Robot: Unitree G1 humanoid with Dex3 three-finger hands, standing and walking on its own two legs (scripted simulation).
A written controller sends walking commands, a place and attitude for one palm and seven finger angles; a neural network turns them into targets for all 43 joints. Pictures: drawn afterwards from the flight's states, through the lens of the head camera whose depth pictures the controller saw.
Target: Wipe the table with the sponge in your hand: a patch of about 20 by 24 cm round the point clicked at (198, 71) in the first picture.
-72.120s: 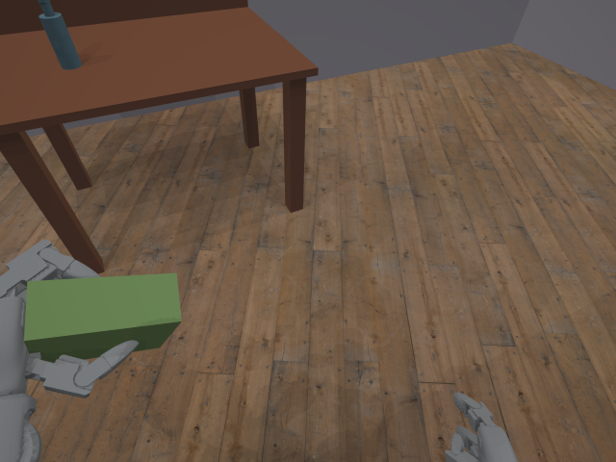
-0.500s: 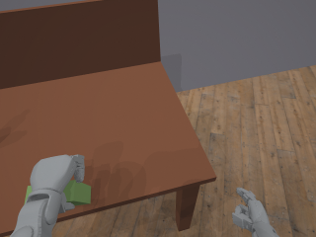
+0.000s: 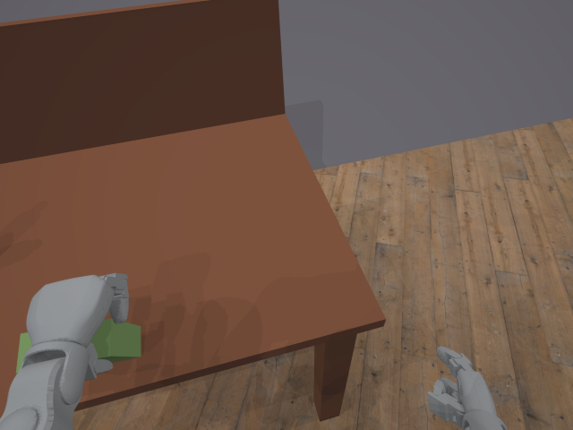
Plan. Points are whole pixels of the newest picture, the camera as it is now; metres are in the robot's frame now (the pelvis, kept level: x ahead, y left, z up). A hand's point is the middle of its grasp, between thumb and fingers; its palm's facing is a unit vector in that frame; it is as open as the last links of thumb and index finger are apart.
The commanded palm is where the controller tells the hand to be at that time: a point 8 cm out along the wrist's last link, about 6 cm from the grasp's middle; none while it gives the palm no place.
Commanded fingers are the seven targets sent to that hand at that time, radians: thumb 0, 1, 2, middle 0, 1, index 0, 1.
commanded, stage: move the sponge above the wiping area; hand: left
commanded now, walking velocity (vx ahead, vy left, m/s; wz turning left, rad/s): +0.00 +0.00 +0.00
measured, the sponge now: (92, 346) +0.19 +0.34 -0.02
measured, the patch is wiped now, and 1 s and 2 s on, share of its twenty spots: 0.95 0.95 0.95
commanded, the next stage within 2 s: none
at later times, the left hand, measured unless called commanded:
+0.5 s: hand (82, 315) +0.20 +0.32 +0.07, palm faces +0.04 -0.06 -1.00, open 8.6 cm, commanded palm +0.17 +0.31 +0.11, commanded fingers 0.00 0.10 1.30 -1.20 -1.60 -1.20 -1.60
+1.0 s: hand (83, 320) +0.20 +0.33 +0.05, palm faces -0.06 -0.10 -0.99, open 8.6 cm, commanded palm +0.18 +0.32 +0.11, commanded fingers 0.00 0.10 1.30 -1.20 -1.60 -1.20 -1.60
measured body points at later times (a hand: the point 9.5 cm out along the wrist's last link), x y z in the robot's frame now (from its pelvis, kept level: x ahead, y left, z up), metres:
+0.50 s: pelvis +0.00 +0.01 +0.00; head -0.01 -0.02 +0.45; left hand +0.20 +0.32 +0.12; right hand +0.24 -0.19 -0.09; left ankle -0.01 +0.11 -0.74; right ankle +0.00 -0.10 -0.74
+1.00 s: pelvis +0.00 +0.01 +0.00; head +0.00 -0.03 +0.45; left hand +0.20 +0.33 +0.10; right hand +0.24 -0.20 -0.09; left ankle -0.01 +0.11 -0.74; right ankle +0.00 -0.10 -0.74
